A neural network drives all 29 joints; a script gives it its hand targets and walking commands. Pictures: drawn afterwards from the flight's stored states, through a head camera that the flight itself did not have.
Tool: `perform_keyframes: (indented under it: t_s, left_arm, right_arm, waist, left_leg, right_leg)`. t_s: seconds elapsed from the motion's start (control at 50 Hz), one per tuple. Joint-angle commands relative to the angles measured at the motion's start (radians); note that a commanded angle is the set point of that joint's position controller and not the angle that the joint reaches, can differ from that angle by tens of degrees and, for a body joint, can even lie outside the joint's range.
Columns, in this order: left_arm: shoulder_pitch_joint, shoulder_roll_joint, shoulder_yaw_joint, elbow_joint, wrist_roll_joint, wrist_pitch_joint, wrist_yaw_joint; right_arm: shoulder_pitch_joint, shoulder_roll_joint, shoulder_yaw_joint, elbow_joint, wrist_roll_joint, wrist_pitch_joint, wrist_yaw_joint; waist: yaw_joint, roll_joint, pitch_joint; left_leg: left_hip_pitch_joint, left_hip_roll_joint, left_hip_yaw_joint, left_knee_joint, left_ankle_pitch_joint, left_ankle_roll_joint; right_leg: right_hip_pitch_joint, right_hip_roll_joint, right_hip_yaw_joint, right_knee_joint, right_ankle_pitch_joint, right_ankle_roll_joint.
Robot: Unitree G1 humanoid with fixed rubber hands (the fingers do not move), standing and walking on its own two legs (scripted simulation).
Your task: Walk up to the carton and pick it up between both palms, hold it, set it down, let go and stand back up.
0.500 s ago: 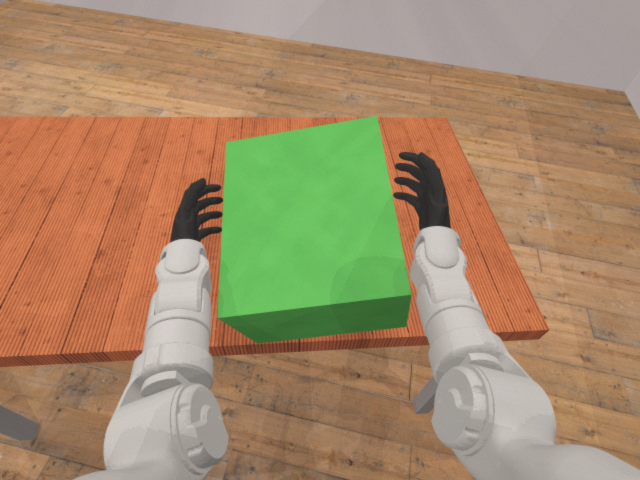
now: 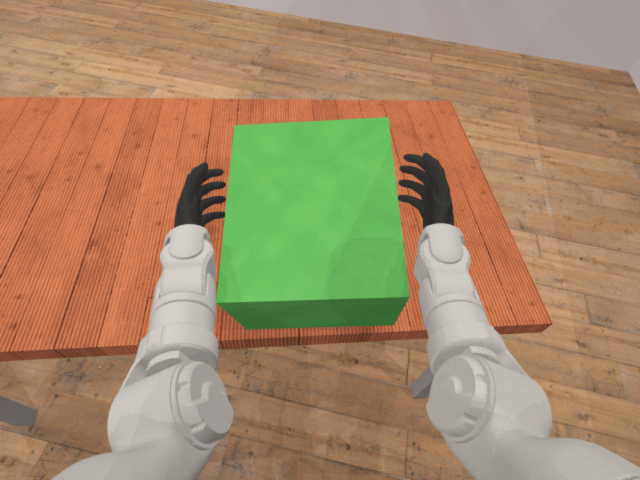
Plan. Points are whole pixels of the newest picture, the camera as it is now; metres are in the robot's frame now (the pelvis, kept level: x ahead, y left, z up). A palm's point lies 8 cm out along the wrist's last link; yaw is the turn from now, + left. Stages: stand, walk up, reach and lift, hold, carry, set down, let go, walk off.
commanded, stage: set down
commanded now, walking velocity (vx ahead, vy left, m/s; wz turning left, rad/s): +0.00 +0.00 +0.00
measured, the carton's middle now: (315, 226) +0.45 +0.02 -0.01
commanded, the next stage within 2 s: none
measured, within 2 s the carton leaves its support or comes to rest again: neither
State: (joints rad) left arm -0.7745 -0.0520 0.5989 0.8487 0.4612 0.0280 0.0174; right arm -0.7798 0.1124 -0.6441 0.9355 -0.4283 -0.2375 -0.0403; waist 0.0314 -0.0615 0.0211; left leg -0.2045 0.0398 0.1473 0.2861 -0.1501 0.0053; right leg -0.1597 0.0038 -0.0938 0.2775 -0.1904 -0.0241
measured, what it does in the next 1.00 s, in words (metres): stands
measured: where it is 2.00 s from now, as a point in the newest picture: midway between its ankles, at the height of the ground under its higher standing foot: outside the picture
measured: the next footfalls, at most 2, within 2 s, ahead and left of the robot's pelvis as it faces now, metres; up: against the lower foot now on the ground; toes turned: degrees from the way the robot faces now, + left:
none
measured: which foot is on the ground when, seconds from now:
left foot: down 0.00-1.00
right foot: down 0.00-1.00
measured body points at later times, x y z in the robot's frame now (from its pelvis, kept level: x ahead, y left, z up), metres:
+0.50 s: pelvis +0.00 +0.00 +0.00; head +0.08 +0.02 +0.44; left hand +0.43 +0.18 +0.04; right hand +0.43 -0.14 +0.05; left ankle -0.01 +0.11 -0.75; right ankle -0.03 -0.09 -0.75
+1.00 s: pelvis +0.00 +0.00 +0.00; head +0.08 +0.03 +0.44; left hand +0.43 +0.18 +0.04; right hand +0.43 -0.14 +0.05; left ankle -0.01 +0.11 -0.75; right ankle -0.03 -0.09 -0.75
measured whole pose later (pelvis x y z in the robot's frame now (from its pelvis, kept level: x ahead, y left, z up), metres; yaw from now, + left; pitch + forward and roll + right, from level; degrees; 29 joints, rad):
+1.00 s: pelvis +0.00 +0.00 +0.00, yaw +0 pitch +13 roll +0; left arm -0.83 -0.04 0.63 0.94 0.48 -0.11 0.03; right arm -0.79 0.13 -0.76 0.92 -0.53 -0.27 -0.03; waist 0.02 -0.06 -0.05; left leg -0.41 0.04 0.15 0.32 -0.14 0.01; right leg -0.37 0.00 -0.09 0.31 -0.18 -0.02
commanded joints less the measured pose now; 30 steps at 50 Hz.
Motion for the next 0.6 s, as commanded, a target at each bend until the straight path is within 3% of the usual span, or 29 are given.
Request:
perform_keyframes:
  t_s: [0.0,0.06,0.1,0.16,0.36,0.48,0.58]
  left_arm:
    - [-0.536,-0.407,-0.248,-0.054,-0.022,-0.077,-0.112]
    - [-0.544,-0.43,-0.28,-0.063,-0.025,-0.101,-0.103]
    - [-0.525,-0.436,-0.281,-0.045,-0.023,-0.115,-0.102]
    - [-0.525,-0.431,-0.286,-0.008,-0.016,-0.124,-0.097]
    - [-0.486,-0.406,-0.213,0.078,0.005,-0.147,-0.108]
    - [-0.489,-0.406,-0.197,0.117,0.016,-0.166,-0.105]
    - [-0.494,-0.392,-0.192,0.12,0.016,-0.18,-0.106]
  right_arm:
    - [-0.457,0.445,0.259,0.004,-0.07,-0.028,0.141]
    - [-0.446,0.446,0.234,0.013,-0.09,-0.052,0.14]
    - [-0.427,0.451,0.238,0.031,-0.104,-0.062,0.136]
    - [-0.437,0.435,0.197,0.057,-0.125,-0.079,0.133]
    - [-0.444,0.45,0.21,0.063,-0.128,-0.077,0.136]
    - [-0.465,0.466,0.226,0.038,-0.135,-0.088,0.14]
    - [-0.438,0.45,0.199,0.072,-0.149,-0.075,0.141]
  waist:
    - [0.016,0.051,-0.541]
    - [-0.003,0.086,-0.593]
    - [-0.013,0.063,-0.602]
    - [-0.022,0.081,-0.614]
    - [0.011,0.067,-0.574]
    - [0.025,0.036,-0.615]
    - [0.007,0.039,-0.6]
  left_leg:
    - [0.186,-0.006,-0.001,0.051,0.381,0.009]
    - [0.218,0.001,-0.006,0.081,0.458,-0.011]
    - [0.254,0.007,-0.021,0.1,0.523,-0.009]
    - [0.296,0.014,-0.024,0.12,0.563,-0.028]
    - [0.105,-0.009,-0.017,0.089,0.481,0.001]
    - [0.052,-0.005,-0.015,0.08,0.446,0.016]
    - [0.073,0.0,-0.018,0.08,0.429,0.019]
  right_leg:
    - [0.139,-0.008,-0.003,0.055,0.436,0.069]
    - [0.067,-0.007,-0.015,0.051,0.434,0.06]
    - [0.04,0.002,-0.023,0.054,0.47,0.066]
    - [-0.032,0.009,-0.036,0.034,0.418,0.048]
    - [0.099,-0.018,-0.003,0.094,0.569,0.075]
    - [0.107,-0.02,0.002,0.107,0.578,0.075]
    - [0.067,-0.019,0.012,0.093,0.522,0.071]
